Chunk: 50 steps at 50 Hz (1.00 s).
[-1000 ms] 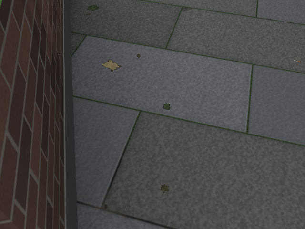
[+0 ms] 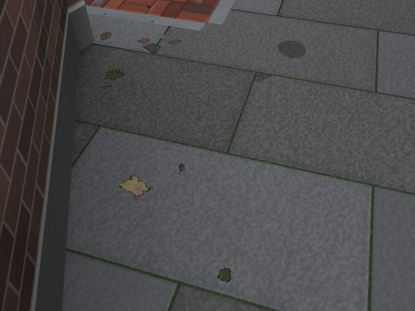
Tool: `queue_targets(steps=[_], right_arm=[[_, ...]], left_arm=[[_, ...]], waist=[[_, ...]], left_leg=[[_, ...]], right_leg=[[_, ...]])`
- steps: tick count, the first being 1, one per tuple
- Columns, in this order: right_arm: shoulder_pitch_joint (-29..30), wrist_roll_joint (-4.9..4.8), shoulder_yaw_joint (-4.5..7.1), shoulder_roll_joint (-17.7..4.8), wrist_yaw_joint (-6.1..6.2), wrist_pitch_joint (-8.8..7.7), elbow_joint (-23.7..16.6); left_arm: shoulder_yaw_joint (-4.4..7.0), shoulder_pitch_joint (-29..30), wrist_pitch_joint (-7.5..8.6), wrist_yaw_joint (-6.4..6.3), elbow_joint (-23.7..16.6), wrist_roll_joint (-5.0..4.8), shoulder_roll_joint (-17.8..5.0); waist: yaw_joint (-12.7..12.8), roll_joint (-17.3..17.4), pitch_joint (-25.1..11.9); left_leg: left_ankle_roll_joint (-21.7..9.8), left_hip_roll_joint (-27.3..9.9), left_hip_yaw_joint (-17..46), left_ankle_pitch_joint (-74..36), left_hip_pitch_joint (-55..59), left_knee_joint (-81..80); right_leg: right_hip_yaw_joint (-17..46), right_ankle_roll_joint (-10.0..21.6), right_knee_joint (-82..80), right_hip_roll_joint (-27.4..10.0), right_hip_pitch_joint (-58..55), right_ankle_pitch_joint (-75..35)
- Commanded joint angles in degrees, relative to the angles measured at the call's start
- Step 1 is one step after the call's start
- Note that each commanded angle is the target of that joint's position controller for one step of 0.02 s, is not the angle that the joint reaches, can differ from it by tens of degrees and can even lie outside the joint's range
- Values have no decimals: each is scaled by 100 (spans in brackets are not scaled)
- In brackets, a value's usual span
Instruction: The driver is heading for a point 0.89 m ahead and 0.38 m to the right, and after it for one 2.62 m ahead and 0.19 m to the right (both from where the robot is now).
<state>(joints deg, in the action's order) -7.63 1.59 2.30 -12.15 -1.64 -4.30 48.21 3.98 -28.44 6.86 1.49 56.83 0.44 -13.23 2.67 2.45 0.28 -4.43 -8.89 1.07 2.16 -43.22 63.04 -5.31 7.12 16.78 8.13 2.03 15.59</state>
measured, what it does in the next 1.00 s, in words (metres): walks ahead, turning right: left foot, then right foot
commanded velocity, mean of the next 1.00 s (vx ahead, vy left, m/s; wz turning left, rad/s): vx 1.00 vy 0.00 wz -0.65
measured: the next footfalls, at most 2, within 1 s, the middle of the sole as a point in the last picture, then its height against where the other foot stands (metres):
left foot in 0.20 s outside the picture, level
right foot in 0.66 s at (293, 249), level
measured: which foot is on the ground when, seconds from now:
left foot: up 0.00-0.18, down 0.20-0.66, up 0.68-1.00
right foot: down 0.00-0.22, up 0.24-0.64, down 0.66-1.00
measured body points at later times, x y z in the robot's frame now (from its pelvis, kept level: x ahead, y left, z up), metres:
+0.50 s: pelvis +0.45 -0.04 +0.00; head +0.46 -0.06 +0.45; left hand +0.71 +0.16 -0.09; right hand +0.33 -0.30 -0.14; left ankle +0.38 +0.08 -0.74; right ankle +0.55 -0.20 -0.66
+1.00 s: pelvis +0.87 -0.28 -0.01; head +0.90 -0.30 +0.44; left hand +1.01 -0.03 -0.13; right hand +0.93 -0.60 -0.08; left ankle +1.16 -0.31 -0.68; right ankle +0.71 -0.20 -0.74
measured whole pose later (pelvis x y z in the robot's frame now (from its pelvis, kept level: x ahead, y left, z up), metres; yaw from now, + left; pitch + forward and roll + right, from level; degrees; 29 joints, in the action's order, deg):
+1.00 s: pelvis +0.87 -0.28 -0.01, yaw -40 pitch +2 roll +0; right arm -0.3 1.5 -0.5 -14.8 -2.6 -4.0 38.0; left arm 3.5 -26.3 6.7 0.8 52.5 -0.4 -16.5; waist 5.6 0.4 2.4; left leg -3.0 -6.4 -2.7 -7.6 -41.9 35.3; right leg 7.6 9.5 6.8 9.0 -11.2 18.3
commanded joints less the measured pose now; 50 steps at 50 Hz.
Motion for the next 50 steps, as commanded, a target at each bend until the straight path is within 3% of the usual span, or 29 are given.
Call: queue_targets(steps=[1,3,6,9,10,11,12,13,15,17,18,20,21,24,27,29,31,32,33,34,35,36,37,38,39,41,45,47,50], right_arm=[[855,65,-57,-186,-129,-65,-518],[1299,25,-134,-102,-172,-101,-633],[1353,-30,-125,-400,-30,-128,-680],[-162,-27,115,-993,146,-170,-344],[-1238,23,218,-1200,233,-192,-49],[-2125,179,334,-1634,354,-169,-36],[-1732,283,365,-1643,253,-160,-78],[-1037,147,317,-1070,204,-106,-236],[-656,82,243,-783,233,-176,-59],[-859,88,162,-527,248,-269,231],[-931,14,144,-440,224,-328,351],[-935,-107,138,-452,221,-407,459],[-997,-50,112,-367,197,-443,503],[-644,-7,139,-584,164,-522,375],[-870,-45,207,-990,198,-528,402],[-1106,-81,259,-1341,248,-418,338],[-1129,-32,319,-1654,319,-164,297],[-1043,11,350,-1746,324,-32,210],[-933,-1,360,-1673,259,45,128],[-781,71,136,-738,163,0,-176],[-749,-82,85,-733,121,-163,-956],[-375,-24,55,-955,138,-329,-1009],[-324,-45,38,-1022,143,-399,-953],[-171,49,1,-938,158,-367,-943],[-265,203,-40,-917,147,-259,-918],[-274,285,-60,-868,84,-40,-942],[627,136,-220,-565,-92,20,-1239],[1074,-11,-286,-417,-125,-2,-1335],[1104,-71,-162,-720,-102,-14,-1260]], left_arm=[[-34,113,158,24,-358,-87,-233],[-38,-255,160,-28,-295,-132,-365],[-49,-403,181,-123,-200,-44,-695],[39,-54,46,-182,-204,109,-1216],[15,186,2,-167,-260,126,-1120],[-135,34,6,-159,-420,154,-524],[-229,-812,1,-102,-517,-307,51],[-89,-15,-86,-226,-535,-168,-684],[-50,746,-164,-159,-759,-57,-609],[-82,840,-340,-34,-909,49,-262],[-86,976,-435,3,-1026,60,-127],[-79,1352,-554,75,-1261,104,-58],[-103,1625,-520,138,-1434,117,-29],[-82,1973,-532,296,-1648,34,-227],[-68,2499,-554,400,-1742,63,-395],[4,2306,-555,342,-1668,59,-617],[98,1288,-549,236,-1446,94,-859],[216,198,-568,157,-1101,64,-1049],[369,-452,-568,60,-765,27,-1276],[403,386,-623,1,-765,-18,-1599],[469,535,-648,20,-1028,96,-2107],[477,333,-621,-71,-994,156,-1972],[424,351,-561,-141,-863,144,-1682],[361,555,-492,-167,-829,147,-1501],[300,707,-381,-191,-934,124,-1404],[184,805,-232,-194,-957,25,-1141],[140,505,-16,-102,-822,-41,-1030],[132,135,45,-58,-680,-146,-1030],[134,83,126,-103,-588,-64,-1252]], waist=[[-75,-296,976],[114,-414,948],[34,-525,693],[-758,-783,-382],[-1273,-780,-938],[-1479,-205,-1812],[-638,1680,-2626],[-752,450,-1675],[-609,-367,-378],[-362,-181,-48],[-271,-67,70],[-133,149,420],[-99,245,495],[203,184,723],[108,-116,877],[223,77,508],[813,365,-53],[1263,341,-632],[1460,-95,-860],[624,-1732,-90],[203,-1866,-1110],[379,-775,-989],[232,-163,-450],[4,162,-92],[-191,249,-3],[-395,239,217],[-88,5,663],[253,-171,634],[246,-366,417]], left_leg=[[8,167,-534,-1136,455,-1612],[10,431,-810,-1471,1024,-2437],[-74,848,-778,-1228,1419,-3176],[-207,1189,-476,-41,2910,-3361],[-221,886,-304,75,4226,-3427],[-342,-498,1164,2292,5641,-3197],[-1039,-1973,4368,4237,6949,-4323],[-722,-1518,3995,4777,6137,-4834],[-523,-1194,2281,2606,4709,-5078],[-317,-908,1152,1789,3992,-5132],[-209,-851,752,1660,3894,-5231],[-24,-771,-31,1130,3591,-5423],[79,-615,-390,980,3385,-5524],[162,-317,-1401,104,2825,-5654],[167,-355,-1944,-1562,3041,-5732],[169,-498,-2080,-4702,4130,-4863],[142,-746,-2014,-6031,4596,-3137],[63,-802,-1851,-5797,4284,-1628],[149,-379,-1773,-3697,3318,472],[330,694,-1479,2165,1259,2573],[578,1170,-237,2536,-439,3279],[499,742,308,2230,-845,2820],[458,522,383,1954,-733,2203],[483,353,381,1944,-425,1788],[517,250,415,1927,-53,1529],[712,89,339,1937,299,896],[529,109,-399,-13,828,-1455],[237,366,-744,-1280,1482,-2499],[-117,759,-909,-1495,1682,-3188]], right_leg=[[813,63,-1342,-1098,1293,-1991],[892,71,-1450,-1216,1077,-3440],[1100,111,-939,-1433,-125,-5338],[1413,209,1244,-1666,-891,-6790],[1330,249,2681,-1499,-262,-5787],[1131,341,4582,-1179,938,-3913],[959,99,6651,-371,2942,849],[955,243,6699,-763,3629,227],[958,203,6195,-1167,3731,-265],[943,129,5955,-1401,3587,-150],[911,89,5833,-1503,3722,-103],[800,-45,5517,-1680,4051,-494],[749,-36,5285,-1705,4092,-869],[488,52,4027,-1554,3579,-1983],[-284,378,3013,-1188,2744,-2387],[-609,576,3007,-771,2619,-1567],[-679,717,2805,-410,1693,-714],[-564,783,2681,-181,500,-161],[-31,921,2148,-148,-708,91],[2014,1062,1696,-1105,-743,-110],[4937,2099,501,-1892,-2098,185],[5262,1904,-216,-2216,-2117,612],[4940,1727,-320,-2134,-1429,470],[4438,1539,-316,-1904,-662,49],[3998,1478,-278,-1736,-50,-473],[3409,1408,-539,-1393,731,-680],[1822,854,-893,-783,1223,-2665],[1510,514,-1293,-826,1072,-3248],[1116,220,-1291,-1173,-274,-4885]])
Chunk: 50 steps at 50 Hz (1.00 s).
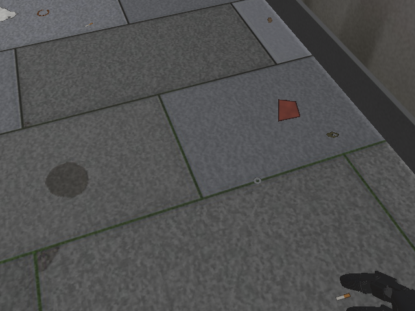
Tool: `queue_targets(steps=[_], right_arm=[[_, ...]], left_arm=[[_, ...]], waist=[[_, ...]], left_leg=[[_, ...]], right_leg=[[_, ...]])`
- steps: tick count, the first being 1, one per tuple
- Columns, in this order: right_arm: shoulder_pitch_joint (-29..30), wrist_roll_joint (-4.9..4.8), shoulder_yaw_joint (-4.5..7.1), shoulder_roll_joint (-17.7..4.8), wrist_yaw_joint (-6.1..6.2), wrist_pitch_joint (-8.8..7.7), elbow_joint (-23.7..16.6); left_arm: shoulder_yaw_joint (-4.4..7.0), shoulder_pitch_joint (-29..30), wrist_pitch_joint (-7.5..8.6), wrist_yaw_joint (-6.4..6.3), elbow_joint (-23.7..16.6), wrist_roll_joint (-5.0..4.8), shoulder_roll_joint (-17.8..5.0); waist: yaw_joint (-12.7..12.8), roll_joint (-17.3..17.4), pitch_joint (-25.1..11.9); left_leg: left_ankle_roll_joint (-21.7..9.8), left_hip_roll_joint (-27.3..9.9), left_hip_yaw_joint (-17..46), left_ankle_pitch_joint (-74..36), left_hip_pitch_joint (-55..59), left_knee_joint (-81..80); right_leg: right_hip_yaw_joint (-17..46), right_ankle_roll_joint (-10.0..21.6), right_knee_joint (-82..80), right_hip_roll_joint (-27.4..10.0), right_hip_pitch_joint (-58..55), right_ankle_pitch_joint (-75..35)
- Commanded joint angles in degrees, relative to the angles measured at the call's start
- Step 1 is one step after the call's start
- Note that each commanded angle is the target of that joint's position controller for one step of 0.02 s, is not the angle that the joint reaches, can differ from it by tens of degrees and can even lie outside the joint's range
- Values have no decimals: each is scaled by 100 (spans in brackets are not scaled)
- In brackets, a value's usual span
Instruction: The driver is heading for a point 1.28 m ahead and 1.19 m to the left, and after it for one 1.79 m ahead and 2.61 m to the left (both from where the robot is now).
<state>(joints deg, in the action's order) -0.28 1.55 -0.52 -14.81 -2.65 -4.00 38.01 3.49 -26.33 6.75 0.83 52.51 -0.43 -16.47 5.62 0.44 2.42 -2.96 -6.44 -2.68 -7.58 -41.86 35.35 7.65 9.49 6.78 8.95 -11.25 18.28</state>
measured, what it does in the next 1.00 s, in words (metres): walks ahead, turning left: left foot, then right foot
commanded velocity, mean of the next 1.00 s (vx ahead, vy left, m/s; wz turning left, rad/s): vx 0.46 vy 0.00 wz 0.77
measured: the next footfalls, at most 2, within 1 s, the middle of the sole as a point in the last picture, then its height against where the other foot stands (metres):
left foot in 0.10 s outside the picture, level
right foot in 0.48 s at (229, 254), level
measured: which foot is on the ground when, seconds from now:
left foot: up 0.00-0.08, down 0.10-0.48, up 0.50-0.92, down 0.94-1.00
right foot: down 0.00-0.12, up 0.14-0.46, down 0.48-0.92, up 0.94-1.00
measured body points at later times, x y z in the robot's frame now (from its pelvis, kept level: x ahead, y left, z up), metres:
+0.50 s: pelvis +0.41 +0.06 -0.01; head +0.44 +0.07 +0.44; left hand +0.60 +0.36 -0.04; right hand +0.56 -0.21 -0.12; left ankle +0.30 +0.10 -0.72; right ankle +0.61 +0.01 -0.73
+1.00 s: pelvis +0.50 +0.14 -0.01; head +0.48 +0.17 +0.44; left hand +0.39 +0.45 -0.10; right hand +0.77 +0.01 -0.10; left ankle +0.40 +0.16 -0.73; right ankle +0.61 +0.03 -0.67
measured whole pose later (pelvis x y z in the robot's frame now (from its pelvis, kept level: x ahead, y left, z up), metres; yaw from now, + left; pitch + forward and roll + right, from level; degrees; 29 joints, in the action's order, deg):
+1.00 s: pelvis +0.50 +0.14 -0.01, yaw +52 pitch +3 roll -2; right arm -21.3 1.5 3.1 -17.9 -2.1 1.7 39.2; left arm 4.8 -9.4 0.5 0.9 39.8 3.8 -19.0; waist -2.8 -2.1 -3.8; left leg -3.9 0.6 -0.6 25.5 -17.0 38.2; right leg -1.8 -2.0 59.8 -5.1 30.3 25.0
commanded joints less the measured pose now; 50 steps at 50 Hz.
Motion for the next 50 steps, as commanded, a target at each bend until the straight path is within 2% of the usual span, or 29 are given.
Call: queue_targets(steps=[1,3,5,6,7,8,10,11,12,14,17,21,23,24,25,26,27,28,29,31,34,38,44,45,46,47,48,49,50], right_arm=[[225,-30,176,-575,-2,-51,-214],[-807,-75,324,-908,37,-18,89],[-3223,-82,507,-1180,132,28,891],[-3700,-2,624,-1506,183,50,1066],[-3168,66,703,-1838,117,63,1056],[-2344,-24,745,-1499,86,57,709],[-2061,-101,575,-865,100,70,721],[-1672,-266,435,-535,25,-175,353],[-1502,-252,443,-660,28,-263,377],[-1317,-304,484,-848,122,-286,288],[-1639,-332,684,-1335,340,-16,300],[-1975,-411,708,-1087,540,306,308],[-1518,-372,685,-853,580,376,49],[-1422,-323,596,-572,545,400,-103],[-1834,-125,416,-30,528,409,-196],[-3232,-263,413,-427,357,368,-280],[-3076,-341,537,-955,316,446,-117],[-2355,-361,653,-1245,348,539,-144],[-1964,-324,695,-1273,405,625,-225],[-1685,-304,632,-981,431,704,-462],[-1565,-293,516,-586,414,642,-644],[-1503,-307,550,-840,220,591,-636],[-1973,-344,647,-907,156,547,-126],[-2356,103,563,-846,-93,663,-63],[-2964,75,628,-874,-113,664,292],[-3261,8,573,-1069,-110,598,237],[-2687,-36,608,-1593,-7,518,-217],[-2439,46,720,-1733,136,483,-320],[-2309,80,724,-1693,208,436,-339]], left_arm=[[194,-139,121,-84,-138,92,-1037],[229,64,7,-218,-122,341,-1226],[241,783,-152,-325,-302,458,-1233],[74,908,-74,-255,-559,369,-565],[-39,20,64,-123,-780,17,-249],[-127,322,97,-190,-821,134,-482],[-167,1186,117,-158,-1036,290,-587],[-102,1636,180,-76,-1302,97,-747],[-96,1630,142,-46,-1401,68,-749],[-155,1737,86,-92,-1637,176,-619],[-292,2253,34,-173,-1880,212,-208],[-156,2708,-87,-193,-2198,19,-465],[-60,2299,-50,-221,-2106,60,-603],[-29,1499,-38,-267,-1891,168,-652],[-47,1126,-122,-320,-1912,214,-755],[-40,1134,-208,-272,-1845,255,-828],[19,1802,-272,-297,-2067,194,-630],[-70,2040,-338,-344,-2179,168,-245],[-102,2192,-429,-362,-2201,153,-255],[-22,2408,-513,-362,-2072,198,-488],[93,2170,-511,-356,-1827,215,-630],[301,2218,-438,-270,-1711,-41,-1097],[411,2456,-319,-129,-1602,-148,-1180],[335,1916,-475,-60,-1480,399,-944],[268,2109,-558,-32,-1461,508,-674],[10,2607,-638,0,-1695,561,17],[-117,3037,-565,17,-2359,519,225],[-59,3390,-407,68,-2600,511,-224],[31,3177,-307,113,-2432,484,-655]], waist=[[-171,-344,50],[-839,-687,-538],[-2069,-544,-1174],[-1889,633,-1285],[-901,2310,-2003],[-875,775,-1932],[-658,-667,-675],[-661,-576,-633],[-376,-394,-434],[-172,-386,-100],[-483,-44,-494],[-687,507,-758],[-362,624,-857],[-96,350,-1475],[-242,-695,-2088],[-915,-1782,-3128],[-822,-1258,-2709],[-594,-594,-1838],[-584,-220,-1438],[-733,-368,-691],[-705,-611,-934],[-742,-918,-1190],[-1075,-770,-670],[-1066,-243,-900],[-1415,752,-371],[-1560,1559,370],[-1271,1652,351],[-1217,1008,493],[-1079,601,402]], left_leg=[[-359,681,-578,-99,1543,-497],[-499,1129,-572,759,2219,-351],[-718,1063,-314,869,4130,-662],[-1130,166,1178,668,5539,-151],[-2345,-1202,4912,-593,6848,-1245],[-2277,-1079,4677,-426,6365,-1411],[-1834,-639,3263,-1181,4389,-1576],[-1737,-302,3115,-1047,3926,-1933],[-1659,-194,2862,-1309,3405,-2038],[-1478,236,2272,-1925,2364,-2095],[-851,877,1778,-2348,1673,-1637],[-95,1090,2497,-371,2119,-921],[88,1242,2595,217,2324,-16],[286,1438,2239,1157,2064,1335],[423,1968,1494,4855,1072,2787],[521,1485,1564,5292,677,4174],[714,976,1279,4552,243,4666],[830,782,1037,3992,12,4681],[894,646,888,3571,118,4615],[887,454,673,3275,485,4018],[844,300,467,3092,661,3304],[432,9,279,2574,1349,2198],[-139,277,-576,2745,2862,353],[-242,771,-850,3381,3701,-280],[-422,758,-330,3505,4252,-647],[-778,-235,1837,4678,4283,-701],[-1379,-1067,4592,5292,4087,-2310],[-1605,-1379,5053,5790,4053,-3015],[-1564,-1197,4506,5433,3957,-2881]], right_leg=[[-338,-110,59,-1403,533,-6133],[-597,-325,1438,-1703,-46,-8027],[-1073,-518,4756,-1466,762,-7750],[-1089,-713,7391,-601,2917,-2979],[-446,-1054,9040,261,5134,1010],[73,-829,8879,-354,5205,335],[-126,-833,7849,-808,4906,34],[162,-829,7594,-814,4798,372],[153,-847,7136,-947,4631,326],[-118,-1027,5468,-991,4191,183],[-653,-1258,3269,-277,3021,-1353],[-214,-1327,1990,-38,2561,-2419],[2,-1184,1307,-368,2108,-3034],[444,-846,1268,-1138,950,-3743],[1685,-263,2060,-2526,-337,-6338],[3441,965,2216,-4098,-937,-6064],[3443,1102,1854,-3764,-365,-4019],[2315,717,1696,-3078,346,-2861],[1767,429,1479,-2671,1077,-2267],[887,300,1133,-2217,2347,-2405],[302,504,1013,-2312,2257,-3321],[150,256,279,-2513,2568,462],[-773,-330,479,-2566,3041,1634],[-1554,-643,1558,-2320,3270,2271],[-2123,-861,3554,-1721,4234,2240],[-1892,-993,5882,-1243,6404,2096],[-955,-1168,6410,-882,7690,1602],[-508,-1209,6419,-1271,7963,788],[-447,-1263,6058,-1366,7526,109]])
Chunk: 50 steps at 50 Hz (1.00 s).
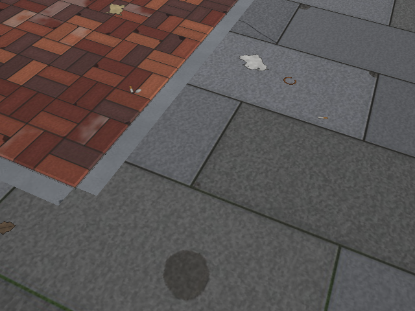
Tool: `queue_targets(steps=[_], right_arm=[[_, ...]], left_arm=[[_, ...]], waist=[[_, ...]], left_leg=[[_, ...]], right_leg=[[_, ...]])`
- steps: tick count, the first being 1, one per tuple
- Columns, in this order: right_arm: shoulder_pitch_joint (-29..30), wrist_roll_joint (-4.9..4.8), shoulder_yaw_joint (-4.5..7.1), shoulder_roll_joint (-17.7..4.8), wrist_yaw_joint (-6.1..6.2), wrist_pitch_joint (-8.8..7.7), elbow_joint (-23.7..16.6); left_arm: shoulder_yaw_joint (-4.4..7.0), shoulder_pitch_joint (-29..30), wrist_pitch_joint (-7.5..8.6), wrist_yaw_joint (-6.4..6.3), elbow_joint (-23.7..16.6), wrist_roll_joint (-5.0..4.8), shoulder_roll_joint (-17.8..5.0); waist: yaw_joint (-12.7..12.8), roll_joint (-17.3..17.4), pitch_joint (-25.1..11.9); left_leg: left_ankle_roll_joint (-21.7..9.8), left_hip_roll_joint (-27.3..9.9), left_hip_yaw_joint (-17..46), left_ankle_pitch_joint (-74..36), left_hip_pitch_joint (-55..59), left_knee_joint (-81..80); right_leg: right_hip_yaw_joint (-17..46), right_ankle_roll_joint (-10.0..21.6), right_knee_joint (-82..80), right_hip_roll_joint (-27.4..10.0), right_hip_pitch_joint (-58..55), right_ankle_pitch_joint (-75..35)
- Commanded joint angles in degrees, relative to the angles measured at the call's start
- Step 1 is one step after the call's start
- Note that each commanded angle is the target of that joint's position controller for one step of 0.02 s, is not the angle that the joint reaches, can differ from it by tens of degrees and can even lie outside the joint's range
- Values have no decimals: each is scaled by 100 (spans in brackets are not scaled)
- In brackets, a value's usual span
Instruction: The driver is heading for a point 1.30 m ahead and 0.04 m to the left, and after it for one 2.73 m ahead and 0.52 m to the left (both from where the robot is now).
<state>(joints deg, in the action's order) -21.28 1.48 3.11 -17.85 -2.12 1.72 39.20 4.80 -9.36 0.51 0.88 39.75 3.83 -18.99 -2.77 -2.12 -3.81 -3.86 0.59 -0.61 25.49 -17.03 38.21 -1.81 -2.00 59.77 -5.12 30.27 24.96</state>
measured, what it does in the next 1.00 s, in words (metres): walks ahead: right foot, then left foot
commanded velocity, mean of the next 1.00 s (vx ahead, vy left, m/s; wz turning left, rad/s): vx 0.94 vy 0.00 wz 0.25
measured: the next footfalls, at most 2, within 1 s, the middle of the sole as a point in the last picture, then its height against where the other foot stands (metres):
right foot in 0.30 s outside the picture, level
left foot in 0.74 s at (117, 256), level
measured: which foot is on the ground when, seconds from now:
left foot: down 0.00-0.30, up 0.32-0.72, down 0.74-1.00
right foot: up 0.00-0.28, down 0.30-0.76, up 0.78-1.00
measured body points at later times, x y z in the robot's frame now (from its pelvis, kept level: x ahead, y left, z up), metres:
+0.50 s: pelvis +0.35 +0.02 +0.01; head +0.36 +0.01 +0.46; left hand +0.27 +0.30 -0.10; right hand +0.59 -0.18 -0.08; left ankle +0.30 +0.13 -0.64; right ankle +0.34 -0.09 -0.72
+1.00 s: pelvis +0.78 +0.20 +0.02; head +0.79 +0.21 +0.47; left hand +0.85 +0.49 -0.10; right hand +0.82 -0.08 -0.11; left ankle +0.68 +0.24 -0.72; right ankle +0.89 +0.08 -0.63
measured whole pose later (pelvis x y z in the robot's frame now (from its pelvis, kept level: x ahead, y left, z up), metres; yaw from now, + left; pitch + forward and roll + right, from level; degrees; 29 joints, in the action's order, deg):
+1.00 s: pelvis +0.78 +0.20 +0.02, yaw +11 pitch +0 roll +2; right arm -25.0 1.3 3.0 -17.1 -1.0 -6.2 51.7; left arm 2.3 -11.8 0.8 2.9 46.2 0.6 -17.3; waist -1.8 -2.3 1.1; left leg -4.6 4.4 -10.6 17.1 0.1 16.3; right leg 0.5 4.6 66.1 -6.4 41.4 5.0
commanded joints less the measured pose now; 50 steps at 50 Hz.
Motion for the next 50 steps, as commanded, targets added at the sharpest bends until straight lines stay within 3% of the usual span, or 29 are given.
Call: queue_targets(steps=[1,3,6,10,13,14,15,16,17,18,19,20,22,26,30,31,32,34,35,36,37,38,39,40,41,42,44,46,50], right_arm=[[-135,67,350,-1305,171,-195,-442],[-200,-9,265,-1056,170,-338,-354],[-506,-74,293,-968,147,-450,-120],[-562,-143,306,-942,197,-541,85],[-357,-105,305,-1050,180,-623,230],[-276,-72,316,-1087,159,-619,289],[-123,-34,265,-908,160,-647,245],[-528,-220,56,-13,135,-703,-73],[-343,-168,-14,-142,125,-707,-47],[24,-86,33,-361,115,-655,-22],[270,16,24,-470,55,-636,23],[572,64,17,-433,-5,-616,-34],[706,123,-67,-251,-94,-525,-114],[1651,136,-175,-241,-171,-461,-489],[2628,94,-336,-79,-320,-515,-734],[2648,51,-374,-6,-327,-536,-795],[2657,58,-351,-109,-297,-530,-752],[2471,114,-275,-294,-177,-519,-644],[1977,143,-204,-450,-102,-509,-528],[854,127,-93,-635,-11,-493,-174],[-248,181,44,-916,89,-496,163],[-717,327,199,-1417,199,-527,275],[-583,258,243,-1556,184,-516,166],[-98,183,212,-1144,167,-530,222],[215,151,133,-780,160,-598,292],[393,168,107,-603,143,-660,365],[398,80,29,-340,151,-771,527],[312,-55,2,-206,126,-889,702],[95,-28,-33,-107,92,-982,889]], left_arm=[[-58,1129,328,129,-904,38,-569],[-28,915,225,179,-752,-49,-657],[-154,1271,113,216,-808,-181,-351],[-263,1691,172,256,-970,-245,-175],[-130,614,228,119,-690,-228,-424],[-18,-491,247,8,-369,-214,-615],[95,-1774,287,-123,-115,-127,-901],[248,-2292,319,-149,-2,54,-1656],[164,-1597,317,-63,-83,-43,-1262],[89,-985,311,-43,-128,-73,-808],[47,-913,337,-24,-55,-103,-534],[-10,-918,364,-31,59,-92,-383],[-114,-1077,459,-37,329,-136,-142],[-99,-1415,625,-11,603,-263,-325],[-146,-1736,712,48,816,-414,-314],[-107,-1739,729,51,838,-383,-563],[-85,-1744,727,46,911,-378,-657],[-60,-1904,674,-5,1033,-345,-902],[-43,-1948,604,-61,1096,-299,-1045],[-23,-1859,503,-122,1121,-252,-1140],[-64,-1773,453,-151,1070,-260,-1003],[-248,-2095,463,-75,853,-289,-132],[-281,-2381,506,-48,649,-495,-10],[-173,-1599,487,-93,576,-453,-445],[-206,-1277,494,-59,544,-442,-349],[-239,-1225,450,-10,617,-406,-210],[-266,-1469,230,109,755,-273,12],[-250,-1110,62,180,665,-265,108],[-314,27,23,272,283,-361,219]], waist=[[-70,668,949],[5,769,877],[-132,642,901],[-259,994,815],[290,1009,384],[856,683,-213],[1479,341,-898],[1177,-1841,-1633],[886,-1639,-1110],[639,-762,-213],[598,-68,24],[536,1,291],[335,-371,570],[285,-170,1109],[477,145,1248],[398,-122,1253],[350,-58,1233],[223,-210,788],[-67,-420,371],[-595,-512,-243],[-1101,-356,-749],[-755,948,-1454],[-391,1782,-2270],[-370,897,-1207],[-191,461,-286],[19,242,119],[367,532,398],[453,542,733],[342,550,1137]], left_leg=[[-1341,-1542,3598,1474,1267,-2988],[-1226,-1091,2851,646,909,-3110],[-1172,-795,2386,-480,1112,-2975],[-980,-855,2147,-1586,1154,-2890],[-678,-966,1910,-4287,1209,-2034],[-541,-640,1510,-5176,1019,-618],[-448,-297,1308,-4366,-92,1273],[-204,603,913,-472,-1805,3439],[-340,598,1236,-132,-2491,4024],[-361,188,1031,-608,-2731,4149],[-342,-59,904,-938,-2523,3843],[-308,-180,895,-983,-2375,3523],[-179,-281,999,-964,-2251,3087],[19,-342,787,-1666,-3055,2180],[-89,-272,-380,-2935,-1615,331],[-169,-333,-326,-3039,-1272,68],[-238,-289,-375,-3035,-1241,-105],[-377,150,-664,-2393,-857,-292],[-471,337,-647,-1937,-255,-312],[-557,496,-605,-1572,914,-375],[-631,107,-156,-1391,2463,-493],[-706,-1526,1869,731,3988,-695],[-900,-2557,4752,1731,4380,-1923],[-734,-2168,4109,1565,3567,-2221],[-679,-2029,3092,696,2505,-2295],[-551,-1814,2444,-85,1747,-2479],[-347,-1529,1487,-652,876,-2829],[-123,-1368,766,-1310,775,-3094],[295,-814,-795,-3506,767,-3296]], right_leg=[[438,-203,448,-12,2755,-905],[296,-311,-98,46,1883,-1245],[217,-314,-1023,249,1478,-1684],[72,-75,-2345,383,376,-2103],[-176,262,-2666,681,-1371,-1579],[-310,390,-2722,815,-2612,-1283],[337,506,-2522,155,-4208,-446],[3664,976,-3857,-1457,-5297,2786],[5557,1125,-4954,-1661,-4608,3174],[4677,1209,-4726,-1616,-3892,2689],[3830,1248,-4656,-1382,-3315,1932],[3134,1186,-4724,-1089,-2810,1253],[2466,1146,-4966,-813,-2285,723],[1554,1279,-5591,-758,-2238,-411],[269,1075,-6266,-333,-1779,-2703],[294,1104,-6287,-561,-1853,-3142],[135,1083,-6200,-589,-2269,-3849],[-117,985,-5289,-654,-3224,-6560],[-190,918,-4381,-760,-3457,-7586],[-268,838,-3031,-772,-3312,-7948],[-217,766,-1297,-551,-2301,-6865],[-114,762,1013,125,-551,-2396],[641,783,2396,740,611,67],[773,877,2457,369,1147,-613],[700,855,2043,132,1114,-1109],[695,827,1706,-64,831,-1241],[700,721,1419,-268,342,-1286],[631,663,1273,-366,687,-1458],[26,683,307,-137,1066,-2651]])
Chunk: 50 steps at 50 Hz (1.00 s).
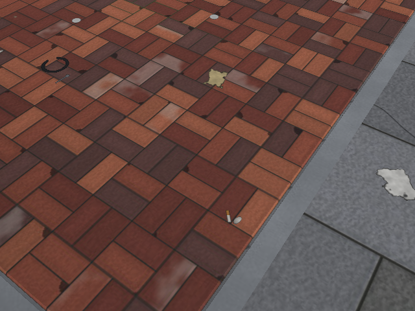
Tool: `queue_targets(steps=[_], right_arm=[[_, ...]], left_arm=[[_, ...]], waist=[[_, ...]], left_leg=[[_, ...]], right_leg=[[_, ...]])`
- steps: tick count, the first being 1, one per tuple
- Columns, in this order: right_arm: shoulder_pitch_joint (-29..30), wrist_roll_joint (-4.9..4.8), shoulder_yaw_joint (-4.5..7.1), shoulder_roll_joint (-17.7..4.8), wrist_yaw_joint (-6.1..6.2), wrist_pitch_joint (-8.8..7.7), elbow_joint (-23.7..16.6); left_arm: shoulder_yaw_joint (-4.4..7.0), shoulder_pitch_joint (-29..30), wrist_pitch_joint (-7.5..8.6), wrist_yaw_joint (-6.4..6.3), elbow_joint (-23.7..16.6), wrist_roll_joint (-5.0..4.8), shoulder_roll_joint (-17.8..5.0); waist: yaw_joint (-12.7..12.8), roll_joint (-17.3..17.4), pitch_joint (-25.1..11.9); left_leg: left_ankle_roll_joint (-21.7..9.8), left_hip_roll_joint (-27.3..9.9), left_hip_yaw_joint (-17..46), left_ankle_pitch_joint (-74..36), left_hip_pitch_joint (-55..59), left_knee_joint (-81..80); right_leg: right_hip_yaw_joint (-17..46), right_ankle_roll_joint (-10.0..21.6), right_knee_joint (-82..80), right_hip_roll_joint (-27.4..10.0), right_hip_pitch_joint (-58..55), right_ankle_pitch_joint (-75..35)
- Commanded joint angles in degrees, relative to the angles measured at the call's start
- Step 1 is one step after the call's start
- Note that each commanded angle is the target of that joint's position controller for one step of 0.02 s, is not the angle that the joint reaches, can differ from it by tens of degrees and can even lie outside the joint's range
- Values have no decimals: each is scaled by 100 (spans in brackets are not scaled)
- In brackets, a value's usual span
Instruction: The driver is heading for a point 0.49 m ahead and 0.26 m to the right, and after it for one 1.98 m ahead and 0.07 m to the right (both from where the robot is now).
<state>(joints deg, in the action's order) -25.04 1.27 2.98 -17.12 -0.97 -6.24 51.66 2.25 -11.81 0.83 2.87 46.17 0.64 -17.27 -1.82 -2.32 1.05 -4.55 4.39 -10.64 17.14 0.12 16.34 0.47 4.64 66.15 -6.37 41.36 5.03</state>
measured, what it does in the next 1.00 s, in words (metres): walks ahead: right foot, then left foot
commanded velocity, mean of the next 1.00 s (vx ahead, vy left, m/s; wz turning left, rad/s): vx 1.00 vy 0.00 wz -0.26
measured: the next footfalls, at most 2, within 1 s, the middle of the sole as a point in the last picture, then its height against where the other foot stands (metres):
right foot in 0.20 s outside the picture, level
left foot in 0.62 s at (214, 220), level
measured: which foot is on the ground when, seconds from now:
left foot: down 0.00-0.20, up 0.22-0.60, down 0.62-1.00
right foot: up 0.00-0.18, down 0.20-0.64, up 0.66-1.00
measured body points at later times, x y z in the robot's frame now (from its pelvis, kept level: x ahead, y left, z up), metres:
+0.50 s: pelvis +0.47 -0.04 +0.00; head +0.50 -0.05 +0.45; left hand +0.55 +0.24 -0.13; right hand +0.64 -0.33 -0.05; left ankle +0.73 +0.08 -0.68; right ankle +0.35 -0.03 -0.74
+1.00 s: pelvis +0.94 -0.17 -0.01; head +0.97 -0.18 +0.44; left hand +1.27 -0.08 -0.04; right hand +0.76 -0.39 -0.13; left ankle +0.81 -0.02 -0.74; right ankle +1.07 -0.35 -0.71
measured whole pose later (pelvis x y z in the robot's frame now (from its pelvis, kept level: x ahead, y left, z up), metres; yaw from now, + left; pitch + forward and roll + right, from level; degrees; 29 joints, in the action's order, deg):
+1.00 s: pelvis +0.94 -0.17 -0.01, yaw -14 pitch +3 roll +0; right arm -33.6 -0.5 4.2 -16.0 -1.3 -4.0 51.5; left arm -3.0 4.8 5.0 2.1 33.2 2.4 -14.0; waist -9.3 0.2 0.5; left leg -4.8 5.5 13.5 21.5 5.2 14.9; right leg 3.0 -0.4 31.2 -2.2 34.3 1.8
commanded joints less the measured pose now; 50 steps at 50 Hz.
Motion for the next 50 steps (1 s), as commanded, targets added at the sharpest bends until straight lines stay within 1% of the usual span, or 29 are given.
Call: queue_targets(steps=[1,4,6,8,9,10,11,12,13,14,15,17,18,21,24,26,28,30,31,32,33,34,35,36,39,43,46,48,50], right_arm=[[370,-5,-32,-191,-8,-196,-309],[163,-37,-49,-386,123,-173,-203],[68,-39,-5,-700,286,-130,-207],[362,14,96,-1036,442,30,-340],[738,63,148,-1169,464,128,-472],[1177,95,204,-1254,425,227,-590],[1635,113,101,-686,254,199,-671],[861,43,-89,-166,206,46,-1361],[1029,61,-174,-337,185,-121,-1547],[1287,82,-172,-543,143,-219,-1500],[1445,122,-160,-541,126,-196,-1519],[1390,336,-223,-452,113,82,-1467],[1452,353,-253,-392,93,207,-1505],[2449,225,-378,-178,-11,267,-1961],[2829,45,-437,-38,-44,239,-2097],[2968,64,-407,-101,-49,187,-2086],[2854,93,-279,-366,9,162,-2032],[1508,28,-43,-799,104,142,-1650],[223,7,78,-1001,181,169,-1279],[-1069,86,198,-1366,264,200,-994],[-693,118,316,-1781,156,227,-860],[150,72,291,-1213,29,276,-1070],[444,-2,233,-882,-15,249,-1122],[350,2,199,-684,-44,242,-954],[-44,-49,129,-531,27,157,-518],[42,-73,232,-732,54,109,-586],[-34,-183,345,-955,-29,77,-591],[-223,-222,372,-984,-26,95,-532],[-331,-190,403,-1121,11,128,-473]], left_arm=[[-76,469,9,96,-424,-56,34],[-153,1036,71,186,-642,-23,14],[-137,893,65,199,-613,1,-152],[-2,-271,13,139,-300,7,-541],[141,-1451,-9,77,33,19,-823],[332,-2696,-5,-41,400,-17,-1091],[467,-2357,-54,-166,431,-237,-1189],[548,-1595,-103,-161,198,14,-1848],[590,-1448,-102,-210,-54,36,-1722],[473,-1325,-73,-286,-2,75,-1129],[397,-1110,-16,-304,78,82,-868],[334,-887,187,-346,14,28,-815],[307,-838,270,-327,-7,-6,-792],[375,-844,410,-282,-88,-26,-939],[435,-1166,424,-192,-13,-118,-972],[396,-1520,471,-189,141,-127,-854],[407,-1594,507,-233,210,-43,-1014],[463,-1430,472,-297,237,121,-1331],[450,-1054,428,-326,173,214,-1279],[311,-814,447,-364,8,271,-752],[131,-1735,542,-204,-250,-96,-87],[76,-1218,545,-274,-215,102,-468],[74,-442,570,-251,-362,167,-603],[43,-42,595,-239,-511,232,-597],[-109,247,437,-145,-897,428,-302],[-303,1327,412,-19,-1448,281,-243],[-347,1626,423,-4,-1545,137,-201],[-286,1620,433,-88,-1551,139,-361],[-143,952,465,-213,-1357,163,-618]], waist=[[220,524,656],[201,371,735],[402,626,402],[1092,909,-256],[1677,955,-714],[2267,646,-1025],[1983,-675,-481],[711,-1343,-997],[940,-447,-1531],[692,567,-497],[331,916,26],[-48,1047,398],[-123,983,483],[138,608,635],[560,196,296],[826,76,198],[784,-56,-4],[41,-340,-787],[-705,-343,-1221],[-1203,333,-1790],[-169,2915,-2245],[-166,1475,-1268],[-222,549,-787],[-158,11,-402],[224,408,91],[170,502,545],[-17,596,355],[-70,554,198],[219,460,-396]], left_leg=[[415,-1128,-30,-3325,-806,-1082],[604,-1141,-506,-5064,-314,-1023],[693,-1349,-597,-7252,262,-388],[709,-1599,-506,-8722,472,1100],[644,-1703,-372,-8785,72,2515],[548,-1524,-268,-7232,-839,4828],[456,-191,-115,-656,-2461,7218],[775,62,871,1184,-4661,8697],[656,-160,1736,1003,-5318,8443],[527,-508,1800,537,-5297,7540],[549,-747,1751,370,-4873,6798],[734,-994,1679,418,-4099,6038],[829,-1110,1565,461,-3778,5550],[967,-1136,1174,-752,-3029,3645],[782,-835,920,-2339,-2410,2156],[527,-786,821,-2771,-2415,1575],[243,-542,684,-2298,-2393,1218],[-37,-175,582,-1171,-1420,1317],[-174,-335,649,-824,-208,1408],[-347,-1236,1813,710,1072,1744],[-1291,-2421,5985,1736,2309,96],[-1377,-2234,6227,2184,1903,-266],[-1327,-2040,5248,1569,1194,-159],[-1208,-1783,4674,810,449,-189],[-1151,-1212,3919,51,-618,-417],[-1134,-887,3360,-498,-1904,-1062],[-839,-832,3173,-1755,-2206,-1181],[-661,-890,3185,-2549,-1519,-712],[-435,-793,3041,-4132,-1005,636]], right_leg=[[-423,70,-633,101,-58,-891],[-1075,290,-1998,458,-481,-1262],[-1387,451,-2443,862,-1127,-1255],[-1391,611,-2461,1233,-2370,-651],[-1139,802,-2426,1294,-3539,-272],[-492,1166,-2855,1085,-4809,115],[241,1297,-3236,772,-5231,221],[3053,2455,-3458,-304,-6362,-364],[4685,2800,-4817,-904,-6635,1656],[4577,2352,-5456,-832,-5503,2292],[4054,2034,-5531,-599,-4477,1986],[3138,1783,-5548,-65,-3079,1062],[2797,1710,-5627,156,-2489,924],[2078,1474,-5796,705,-1602,76],[1777,1059,-5664,794,-2199,-1123],[1668,901,-5647,521,-3125,-1756],[1481,684,-5134,284,-4187,-3314],[1226,456,-3495,108,-4818,-5126],[945,359,-2019,254,-4208,-4840],[584,286,370,584,-3001,-2727],[563,-100,1979,1750,-736,1889],[598,68,2014,1068,327,1583],[650,31,1665,736,321,1092],[572,-15,1150,577,90,1006],[475,-294,124,323,-153,1400],[85,-632,-1987,275,-799,485],[-128,-624,-2973,552,-2182,-838],[-57,-550,-3380,610,-2338,-831],[-132,-405,-3641,876,-3213,-42]])
Keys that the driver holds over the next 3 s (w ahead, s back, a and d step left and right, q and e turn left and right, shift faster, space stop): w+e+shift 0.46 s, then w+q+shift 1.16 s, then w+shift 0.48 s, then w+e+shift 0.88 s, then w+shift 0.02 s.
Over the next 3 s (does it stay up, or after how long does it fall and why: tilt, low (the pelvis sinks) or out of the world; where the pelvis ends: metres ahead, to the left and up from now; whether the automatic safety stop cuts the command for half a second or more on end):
stays up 2.73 0.17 -0.01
